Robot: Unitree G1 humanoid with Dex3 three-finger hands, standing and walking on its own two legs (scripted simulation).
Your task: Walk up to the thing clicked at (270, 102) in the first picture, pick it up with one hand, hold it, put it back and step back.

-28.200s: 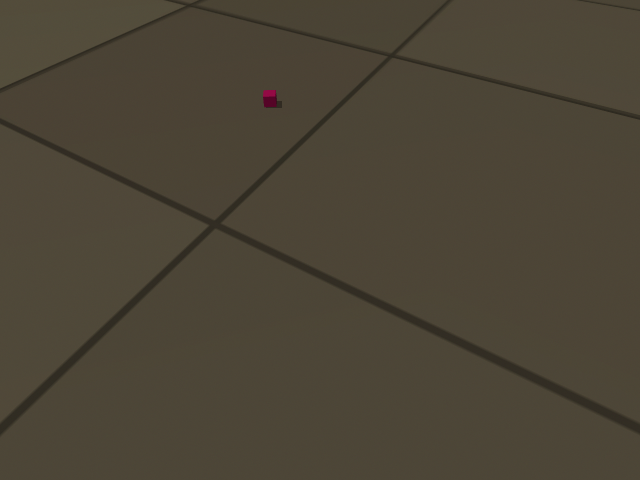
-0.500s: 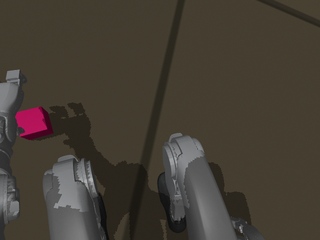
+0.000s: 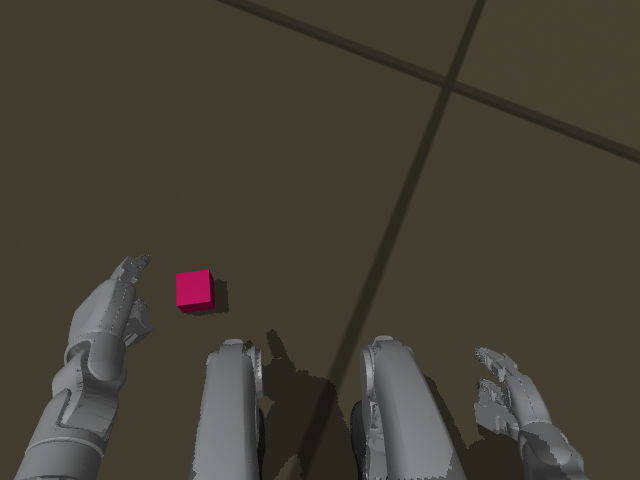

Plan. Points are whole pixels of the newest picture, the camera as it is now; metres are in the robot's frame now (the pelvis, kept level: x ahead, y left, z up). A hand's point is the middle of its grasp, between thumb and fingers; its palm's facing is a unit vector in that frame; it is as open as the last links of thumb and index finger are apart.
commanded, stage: home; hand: left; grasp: from above
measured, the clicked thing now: (196, 291) +0.47 +0.26 -0.48
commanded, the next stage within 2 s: none
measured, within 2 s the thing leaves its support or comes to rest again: neither
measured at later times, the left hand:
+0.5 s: hand (90, 363) +0.24 +0.20 +0.11, palm faces +0.11 -0.96 -0.25, open 7.4 cm
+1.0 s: hand (59, 399) +0.22 +0.19 +0.16, palm faces +0.13 -0.97 -0.20, open 7.4 cm
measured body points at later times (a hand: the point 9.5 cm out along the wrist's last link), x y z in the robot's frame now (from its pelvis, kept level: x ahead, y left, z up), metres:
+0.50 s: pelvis +0.06 +0.00 +0.17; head +0.11 +0.02 +0.62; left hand +0.24 +0.25 +0.13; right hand +0.22 -0.23 +0.09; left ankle +0.08 +0.12 -0.48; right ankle +0.08 -0.14 -0.48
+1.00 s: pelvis +0.07 +0.00 +0.21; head +0.08 +0.00 +0.66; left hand +0.21 +0.24 +0.17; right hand +0.26 -0.23 +0.15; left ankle +0.08 +0.12 -0.48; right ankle +0.08 -0.14 -0.48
